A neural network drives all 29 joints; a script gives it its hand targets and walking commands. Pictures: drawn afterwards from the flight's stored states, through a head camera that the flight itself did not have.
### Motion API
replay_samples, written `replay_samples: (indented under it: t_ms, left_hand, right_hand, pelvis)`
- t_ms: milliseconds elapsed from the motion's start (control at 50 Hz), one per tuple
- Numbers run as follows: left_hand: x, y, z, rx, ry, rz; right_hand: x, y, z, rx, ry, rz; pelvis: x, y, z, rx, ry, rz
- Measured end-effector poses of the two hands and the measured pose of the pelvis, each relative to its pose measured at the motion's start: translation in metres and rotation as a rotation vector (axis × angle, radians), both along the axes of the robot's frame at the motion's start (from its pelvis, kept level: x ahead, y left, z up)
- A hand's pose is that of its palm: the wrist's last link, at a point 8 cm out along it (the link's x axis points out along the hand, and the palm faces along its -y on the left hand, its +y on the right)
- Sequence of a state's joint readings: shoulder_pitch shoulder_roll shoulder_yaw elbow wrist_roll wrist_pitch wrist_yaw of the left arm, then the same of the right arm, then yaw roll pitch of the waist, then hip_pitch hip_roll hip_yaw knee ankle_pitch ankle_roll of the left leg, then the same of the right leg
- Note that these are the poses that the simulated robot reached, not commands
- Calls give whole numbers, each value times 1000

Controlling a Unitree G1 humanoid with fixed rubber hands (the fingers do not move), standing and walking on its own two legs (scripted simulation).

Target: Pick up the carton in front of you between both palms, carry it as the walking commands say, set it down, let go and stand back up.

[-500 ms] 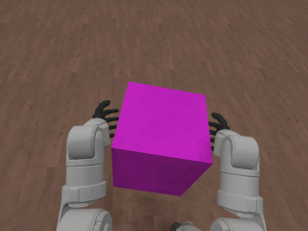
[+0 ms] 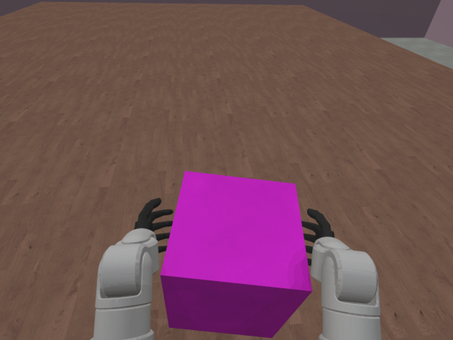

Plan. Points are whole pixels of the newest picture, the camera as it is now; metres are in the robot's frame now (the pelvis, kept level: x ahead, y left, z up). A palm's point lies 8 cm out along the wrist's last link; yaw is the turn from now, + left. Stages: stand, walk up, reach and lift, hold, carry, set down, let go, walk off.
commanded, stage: carry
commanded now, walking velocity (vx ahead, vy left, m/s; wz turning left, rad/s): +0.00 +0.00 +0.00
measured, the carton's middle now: (230, 257) +0.31 +0.00 +0.02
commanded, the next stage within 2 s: hold in 1.36 s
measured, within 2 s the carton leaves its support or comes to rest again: neither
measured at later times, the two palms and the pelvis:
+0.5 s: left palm (145, 253) +0.29 +0.16 +0.05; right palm (305, 264) +0.28 -0.13 +0.04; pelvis +0.01 +0.02 -0.01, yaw -1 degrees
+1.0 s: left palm (151, 261) +0.28 +0.15 +0.04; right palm (312, 273) +0.27 -0.15 +0.03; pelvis -0.02 +0.00 -0.01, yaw -1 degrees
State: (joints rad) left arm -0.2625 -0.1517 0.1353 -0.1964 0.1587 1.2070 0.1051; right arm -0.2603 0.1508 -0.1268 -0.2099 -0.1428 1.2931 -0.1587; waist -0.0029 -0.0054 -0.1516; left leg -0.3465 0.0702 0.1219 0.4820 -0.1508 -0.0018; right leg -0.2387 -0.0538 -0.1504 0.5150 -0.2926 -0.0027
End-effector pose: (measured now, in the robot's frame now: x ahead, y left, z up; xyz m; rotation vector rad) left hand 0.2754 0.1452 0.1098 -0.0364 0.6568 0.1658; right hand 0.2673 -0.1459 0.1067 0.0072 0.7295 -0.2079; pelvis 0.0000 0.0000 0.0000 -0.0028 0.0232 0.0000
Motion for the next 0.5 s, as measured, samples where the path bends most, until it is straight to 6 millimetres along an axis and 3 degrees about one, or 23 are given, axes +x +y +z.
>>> replay_samples:
  t_ms: [60, 140, 280, 500]
  left_hand:
    - [8, 9, -4, 3, 16, 15]
    - [14, 16, -18, 25, 59, 17]
    - [16, 17, -44, 59, 101, -17]
    - [17, 12, -60, 92, 49, -60]
  right_hand:
    - [15, 9, -1, -16, 16, 30]
    - [25, 16, -17, -29, 56, 58]
    - [19, 17, -49, -30, 96, 56]
    - [15, 12, -63, -50, 37, 63]
  pelvis:
    - [12, 4, -1, 7, 5, -2]
    - [20, 10, -3, 8, 7, -5]
    - [19, 17, -5, 4, 5, -8]
    - [6, 16, -6, 1, 7, -12]
